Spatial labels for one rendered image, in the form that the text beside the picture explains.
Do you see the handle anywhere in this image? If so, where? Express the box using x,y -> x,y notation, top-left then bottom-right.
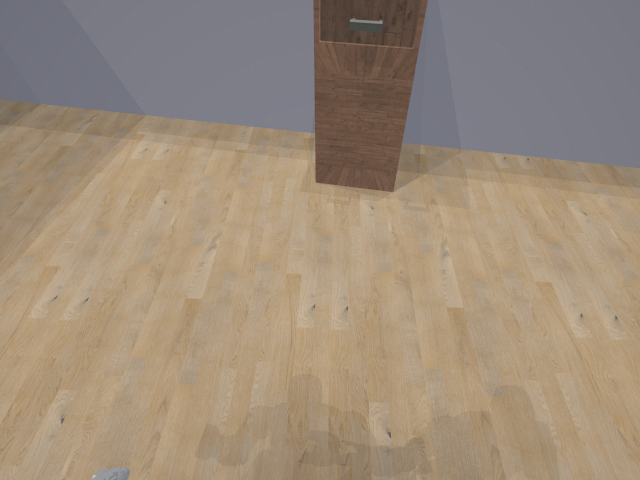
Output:
349,18 -> 383,32

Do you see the drawer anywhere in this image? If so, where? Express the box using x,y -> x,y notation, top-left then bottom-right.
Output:
320,0 -> 420,48

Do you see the cabinet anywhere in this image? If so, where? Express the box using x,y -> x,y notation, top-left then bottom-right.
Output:
313,0 -> 428,192

